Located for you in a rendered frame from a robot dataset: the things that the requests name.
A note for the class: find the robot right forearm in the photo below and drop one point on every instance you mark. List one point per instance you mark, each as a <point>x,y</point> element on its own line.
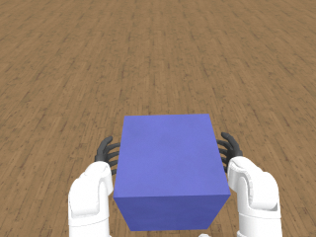
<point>257,199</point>

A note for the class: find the robot left forearm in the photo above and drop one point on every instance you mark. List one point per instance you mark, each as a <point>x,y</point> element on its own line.
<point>88,202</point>

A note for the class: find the left robot hand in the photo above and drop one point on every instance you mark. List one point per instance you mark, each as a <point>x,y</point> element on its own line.
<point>104,149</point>

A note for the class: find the carton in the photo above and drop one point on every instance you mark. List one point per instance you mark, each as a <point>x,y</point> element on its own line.
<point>170,174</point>

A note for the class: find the right robot hand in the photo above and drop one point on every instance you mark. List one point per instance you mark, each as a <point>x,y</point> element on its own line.
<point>233,149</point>

